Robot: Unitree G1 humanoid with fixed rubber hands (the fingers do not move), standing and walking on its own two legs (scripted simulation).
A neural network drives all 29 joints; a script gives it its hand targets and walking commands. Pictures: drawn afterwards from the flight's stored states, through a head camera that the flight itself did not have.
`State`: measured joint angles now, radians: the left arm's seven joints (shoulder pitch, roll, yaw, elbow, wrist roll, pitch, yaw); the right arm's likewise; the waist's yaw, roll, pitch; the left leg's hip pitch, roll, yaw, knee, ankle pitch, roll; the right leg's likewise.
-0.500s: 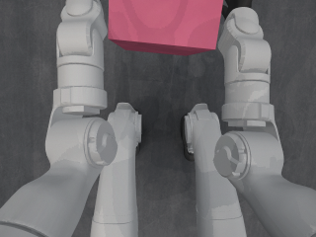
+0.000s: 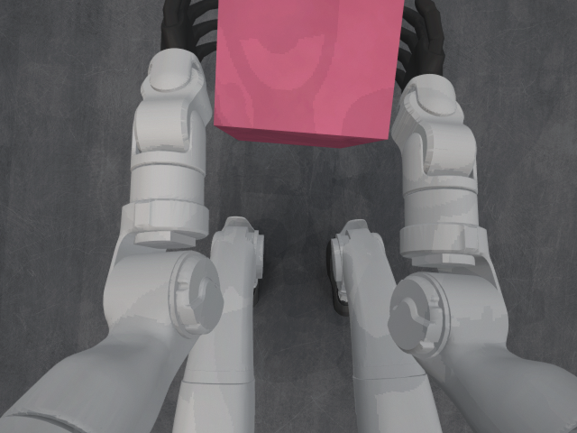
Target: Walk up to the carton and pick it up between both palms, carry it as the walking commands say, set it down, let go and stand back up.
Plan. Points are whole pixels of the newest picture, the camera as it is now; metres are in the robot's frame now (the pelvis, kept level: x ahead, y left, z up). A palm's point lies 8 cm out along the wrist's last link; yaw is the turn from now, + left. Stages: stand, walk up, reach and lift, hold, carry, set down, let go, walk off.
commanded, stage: reach and lift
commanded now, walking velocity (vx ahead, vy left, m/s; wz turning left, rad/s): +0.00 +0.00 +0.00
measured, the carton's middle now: (298, 82) +0.51 +0.00 -0.13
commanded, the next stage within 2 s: none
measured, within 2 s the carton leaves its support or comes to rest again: neither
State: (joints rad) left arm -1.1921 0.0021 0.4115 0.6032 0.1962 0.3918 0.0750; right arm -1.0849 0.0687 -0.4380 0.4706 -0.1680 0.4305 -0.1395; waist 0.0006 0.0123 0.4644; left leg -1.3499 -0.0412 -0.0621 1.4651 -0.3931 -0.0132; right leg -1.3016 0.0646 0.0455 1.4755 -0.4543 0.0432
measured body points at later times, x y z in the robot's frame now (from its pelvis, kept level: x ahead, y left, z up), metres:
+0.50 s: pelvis +0.07 +0.00 +0.09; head +0.23 +0.00 +0.51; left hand +0.50 +0.13 +0.05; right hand +0.48 -0.13 +0.05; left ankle +0.15 +0.12 -0.56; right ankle +0.13 -0.13 -0.56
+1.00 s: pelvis +0.10 +0.00 +0.14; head +0.21 +0.00 +0.58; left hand +0.48 +0.13 +0.11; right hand +0.46 -0.13 +0.11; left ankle +0.15 +0.12 -0.56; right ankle +0.13 -0.13 -0.56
